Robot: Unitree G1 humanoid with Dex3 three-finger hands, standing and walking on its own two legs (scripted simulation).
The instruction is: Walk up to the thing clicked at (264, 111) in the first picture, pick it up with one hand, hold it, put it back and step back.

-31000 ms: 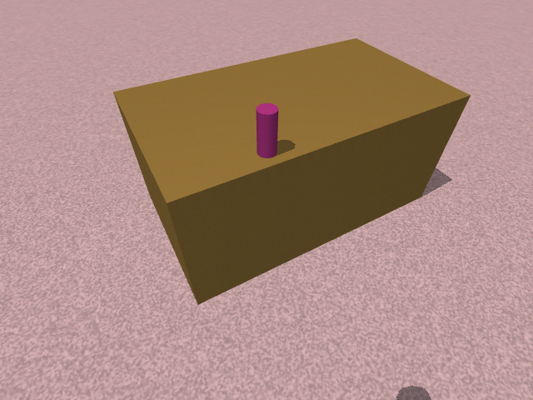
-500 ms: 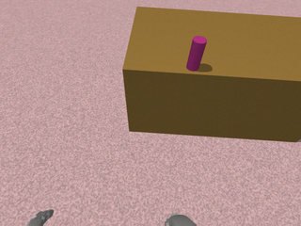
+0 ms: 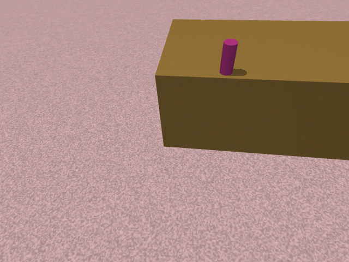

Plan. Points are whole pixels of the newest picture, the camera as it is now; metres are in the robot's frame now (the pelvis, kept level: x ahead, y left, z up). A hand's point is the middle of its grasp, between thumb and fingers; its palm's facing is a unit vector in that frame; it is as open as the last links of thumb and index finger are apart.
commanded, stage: step back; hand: right
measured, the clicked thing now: (228, 57) +1.05 -0.21 -0.08
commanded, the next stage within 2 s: stand in 0.92 s
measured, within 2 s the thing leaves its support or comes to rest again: neither
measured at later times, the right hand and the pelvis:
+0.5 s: hand out of the picture +0.08 -0.27 -0.14, palm faces -0.08 +0.92 -0.37, open 7.3 cm; pelvis +0.00 +0.00 +0.01, yaw +2 degrees
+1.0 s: hand out of the picture +0.17 -0.21 -0.12, palm faces +0.00 +0.95 -0.32, open 7.3 cm; pelvis +0.04 +0.03 +0.02, yaw -1 degrees
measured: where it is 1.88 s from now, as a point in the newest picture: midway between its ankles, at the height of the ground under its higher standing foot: outside the picture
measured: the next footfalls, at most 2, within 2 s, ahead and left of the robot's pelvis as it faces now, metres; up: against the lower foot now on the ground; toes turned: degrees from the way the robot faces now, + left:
left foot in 0.04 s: +0.03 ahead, +0.13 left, +0.00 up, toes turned -1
left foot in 0.54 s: +0.10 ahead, +0.14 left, +0.00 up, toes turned +2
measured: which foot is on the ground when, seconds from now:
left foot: up 0.00-0.02, down 0.04-0.30, up 0.32-0.52, down 0.54-1.00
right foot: down 0.00-1.00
